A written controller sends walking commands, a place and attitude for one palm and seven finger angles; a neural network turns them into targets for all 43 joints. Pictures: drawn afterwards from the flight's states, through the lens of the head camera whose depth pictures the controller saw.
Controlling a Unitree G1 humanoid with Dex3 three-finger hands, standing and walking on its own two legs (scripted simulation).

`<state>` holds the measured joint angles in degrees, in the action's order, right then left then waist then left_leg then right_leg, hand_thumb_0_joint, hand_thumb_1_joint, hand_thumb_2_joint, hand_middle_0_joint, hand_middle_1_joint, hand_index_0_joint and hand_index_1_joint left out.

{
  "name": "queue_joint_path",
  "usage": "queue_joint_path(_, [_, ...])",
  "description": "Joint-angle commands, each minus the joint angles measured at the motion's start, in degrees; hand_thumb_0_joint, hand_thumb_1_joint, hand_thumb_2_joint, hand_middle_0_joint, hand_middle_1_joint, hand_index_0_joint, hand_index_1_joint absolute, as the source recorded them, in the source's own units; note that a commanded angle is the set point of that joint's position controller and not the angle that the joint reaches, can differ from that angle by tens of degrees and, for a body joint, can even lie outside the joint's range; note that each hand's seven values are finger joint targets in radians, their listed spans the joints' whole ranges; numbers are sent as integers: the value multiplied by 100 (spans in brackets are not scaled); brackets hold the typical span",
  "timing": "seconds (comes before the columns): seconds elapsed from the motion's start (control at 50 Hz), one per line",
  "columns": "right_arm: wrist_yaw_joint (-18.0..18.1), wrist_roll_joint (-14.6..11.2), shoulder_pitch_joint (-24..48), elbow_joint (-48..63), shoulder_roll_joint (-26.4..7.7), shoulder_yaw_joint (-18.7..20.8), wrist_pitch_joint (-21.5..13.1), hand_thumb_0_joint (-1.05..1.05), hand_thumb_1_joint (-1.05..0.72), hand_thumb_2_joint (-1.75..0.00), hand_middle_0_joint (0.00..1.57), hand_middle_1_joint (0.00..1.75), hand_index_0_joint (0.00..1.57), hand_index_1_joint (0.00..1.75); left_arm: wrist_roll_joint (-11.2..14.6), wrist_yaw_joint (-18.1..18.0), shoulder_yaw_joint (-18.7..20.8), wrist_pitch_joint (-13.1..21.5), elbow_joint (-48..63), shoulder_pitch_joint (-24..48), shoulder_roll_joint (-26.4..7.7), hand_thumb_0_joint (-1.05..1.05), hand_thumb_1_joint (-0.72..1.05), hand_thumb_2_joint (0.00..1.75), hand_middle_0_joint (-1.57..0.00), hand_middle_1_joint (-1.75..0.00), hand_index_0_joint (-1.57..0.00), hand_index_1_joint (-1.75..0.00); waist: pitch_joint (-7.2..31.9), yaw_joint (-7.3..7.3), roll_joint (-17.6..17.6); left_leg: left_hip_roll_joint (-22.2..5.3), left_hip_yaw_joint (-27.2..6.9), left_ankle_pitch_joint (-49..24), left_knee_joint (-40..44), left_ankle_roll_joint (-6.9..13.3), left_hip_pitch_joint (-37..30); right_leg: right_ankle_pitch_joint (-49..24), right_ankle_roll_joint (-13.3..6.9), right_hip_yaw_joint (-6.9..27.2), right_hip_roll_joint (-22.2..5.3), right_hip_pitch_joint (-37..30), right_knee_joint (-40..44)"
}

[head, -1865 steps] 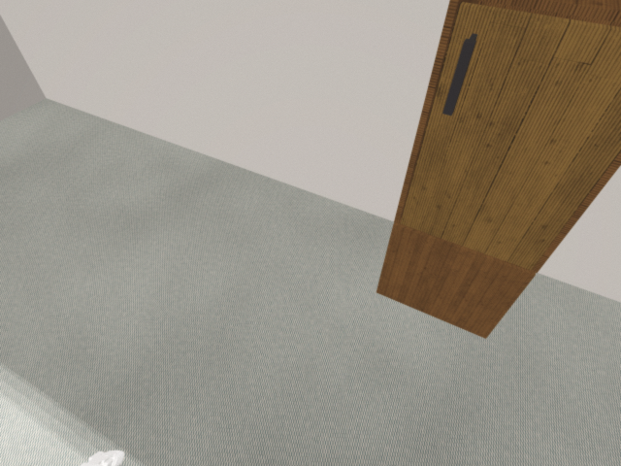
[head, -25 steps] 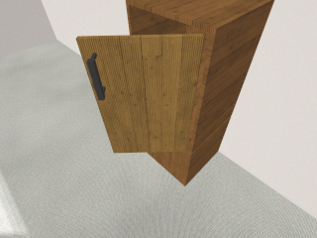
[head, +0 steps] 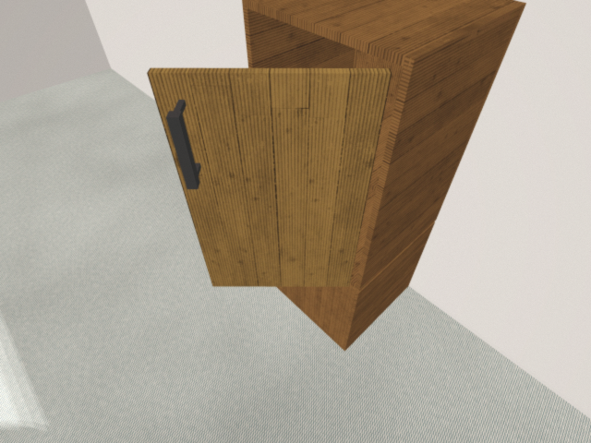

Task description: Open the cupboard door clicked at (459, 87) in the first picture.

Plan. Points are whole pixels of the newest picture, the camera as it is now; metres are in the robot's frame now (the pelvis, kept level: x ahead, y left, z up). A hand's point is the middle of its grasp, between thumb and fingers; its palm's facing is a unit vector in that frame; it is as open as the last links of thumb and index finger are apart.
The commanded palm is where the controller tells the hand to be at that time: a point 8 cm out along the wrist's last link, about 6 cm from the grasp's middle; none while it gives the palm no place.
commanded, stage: look again from close up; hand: left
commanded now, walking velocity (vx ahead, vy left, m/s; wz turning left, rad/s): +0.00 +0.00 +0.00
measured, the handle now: (187, 146) +0.54 +0.22 +0.12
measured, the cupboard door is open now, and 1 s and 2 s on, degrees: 46 46 46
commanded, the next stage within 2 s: raise the hand with hooked fingers in 0.44 s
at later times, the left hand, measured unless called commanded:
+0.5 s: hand out of the picture +0.07 +0.24 -0.16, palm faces -0.02 -0.95 -0.32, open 7.4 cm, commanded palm none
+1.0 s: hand (128, 406) +0.18 +0.24 -0.04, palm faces +0.12 -0.99 +0.00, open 8.8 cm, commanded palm +0.16 +0.30 -0.01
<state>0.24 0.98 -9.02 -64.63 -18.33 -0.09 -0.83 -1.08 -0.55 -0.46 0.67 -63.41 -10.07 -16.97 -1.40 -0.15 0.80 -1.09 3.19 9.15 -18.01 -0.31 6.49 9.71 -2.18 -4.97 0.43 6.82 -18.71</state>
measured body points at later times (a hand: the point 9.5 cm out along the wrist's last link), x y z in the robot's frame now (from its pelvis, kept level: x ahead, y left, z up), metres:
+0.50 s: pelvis +0.01 +0.01 +0.00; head +0.00 +0.00 +0.45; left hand +0.07 +0.29 -0.13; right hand +0.06 -0.28 -0.14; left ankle +0.01 +0.12 -0.75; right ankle +0.01 -0.09 -0.75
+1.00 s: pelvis -0.01 +0.01 -0.08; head +0.04 +0.01 +0.37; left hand +0.17 +0.29 -0.04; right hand +0.21 -0.22 -0.14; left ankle +0.01 +0.12 -0.75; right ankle +0.01 -0.09 -0.75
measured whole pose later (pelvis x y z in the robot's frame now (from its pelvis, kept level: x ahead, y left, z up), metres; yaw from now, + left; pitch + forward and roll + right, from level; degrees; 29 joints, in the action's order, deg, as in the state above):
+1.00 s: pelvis -0.01 +0.01 -0.08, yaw +2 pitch +10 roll -1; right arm 3.3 -1.9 -10.1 -32.5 -13.8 -0.1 -16.2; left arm 20.2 22.4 16.2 23.7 -8.1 -21.3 -13.3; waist 5.0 2.7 0.4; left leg -1.7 0.4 28.5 -61.6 0.3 43.1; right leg 28.4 -2.6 -6.9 -1.2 41.4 -59.8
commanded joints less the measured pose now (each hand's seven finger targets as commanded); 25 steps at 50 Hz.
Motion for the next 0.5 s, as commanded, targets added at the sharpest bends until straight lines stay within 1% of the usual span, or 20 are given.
queue_joint_path(0.0, [66, -24, 157, 339, -996, 176, -123, 0, -90, -90, 20, 30, 20, 30, 12, -47, 229, 145, 365, 191, -1170, 0, 90, 90, -20, -30, -20, -30, 112, 15, -126, -653, -618, -336, 331, 149, 55, -278, 24, 872, -866, 123, 482])
queue_joint_path(0.02, [67, -22, 155, 337, -1013, 173, -125, 0, -90, -90, 20, 30, 20, 30, 17, -42, 230, 144, 355, 196, -1168, 0, 90, 90, -20, -30, -20, -30, 150, 11, -92, -649, -624, -300, 336, 144, 50, -224, 23, 893, -865, 107, 496])
queue_joint_path(0.04, [68, -19, 157, 338, -1021, 175, -128, 0, -90, -90, 20, 30, 20, 30, 17, -40, 234, 145, 358, 208, -1172, 0, 90, 90, -20, -30, -20, -30, 157, 9, -135, -648, -632, -314, 337, 146, 47, -232, 18, 891, -867, 104, 497])
queue_joint_path(0.1, [67, -22, 157, 331, -1020, 172, -131, 0, -90, -90, 20, 30, 20, 30, 16, -42, 231, 138, 360, 212, -1167, 0, 90, 90, -20, -30, -20, -30, 177, 13, -31, -658, -645, -353, 357, 145, 37, -253, 22, 876, -859, 71, 481])
queue_joint_path(0.18, [68, -26, 159, 320, -1004, 156, -137, 0, -90, -90, 20, 30, 20, 30, 13, -41, 228, 137, 359, 214, -1172, 0, 90, 90, -20, -30, -20, -30, 150, 32, -132, -682, -651, -446, 377, 153, 39, -355, 30, 834, -863, 31, 474])
queue_joint_path(0.26, [70, -26, 165, 297, -1040, 158, -150, 0, -90, -90, 20, 30, 20, 30, 20, -41, 230, 149, 351, 237, -1178, 0, 90, 90, -20, -30, -20, -30, 256, 23, -135, -685, -653, -527, 377, 153, -23, -481, 32, 833, -884, -27, 458])
queue_joint_path(0.28, [71, -24, 168, 306, -1001, 160, -144, 0, -90, -90, 20, 30, 20, 30, 13, -43, 230, 146, 355, 217, -1164, 0, 90, 90, -20, -30, -20, -30, 195, 35, -145, -686, -651, -557, 368, 154, -9, -508, 33, 811, -874, -6, 459])
queue_joint_path(0.32, [69, -23, 188, 300, -1035, 160, -145, 0, -90, -90, 20, 30, 20, 30, 16, -42, 226, 140, 346, 233, -1174, 0, 90, 90, -20, -30, -20, -30, 162, 33, -80, -678, -654, -500, 396, 148, 1, -433, 40, 814, -881, 13, 474])
queue_joint_path(0.38, [67, -26, 177, 290, -997, 156, -135, 0, -90, -90, 20, 30, 20, 30, 8, -41, 233, 133, 342, 227, -1172, 0, 90, 90, -20, -30, -20, -30, 75, 33, -149, -675, -655, -409, 411, 153, 46, -325, 43, 826, -874, 50, 514])
queue_joint_path(0.4, [67, -22, 174, 295, -1023, 160, -134, 0, -90, -90, 20, 30, 20, 30, 11, -43, 229, 137, 341, 224, -1173, 0, 90, 90, -20, -30, -20, -30, 143, 24, -168, -669, -658, -423, 393, 153, 0, -336, 43, 840, -879, 47, 510])
queue_joint_path(0.42, [65, -22, 194, 284, -1034, 162, -136, 0, -90, -90, 20, 30, 20, 30, 12, -40, 226, 137, 343, 244, -1177, 0, 90, 90, -20, -30, -20, -30, 111, 23, -118, -663, -657, -391, 404, 150, 16, -300, 47, 844, -878, 69, 516])
queue_joint_path(0.48, [63, -25, 194, 282, -1000, 160, -132, 0, -90, -90, 20, 30, 20, 30, 8, -40, 226, 135, 346, 211, -1168, 0, 90, 90, -20, -30, -20, -30, 114, 28, -183, -668, -664, -373, 405, 162, 3, -256, 49, 840, -873, 76, 532])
